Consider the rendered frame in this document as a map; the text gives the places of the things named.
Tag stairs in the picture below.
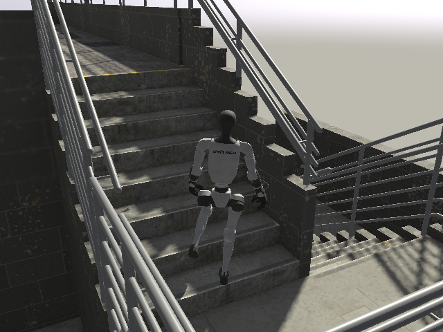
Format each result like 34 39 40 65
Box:
71 68 300 331
309 237 407 275

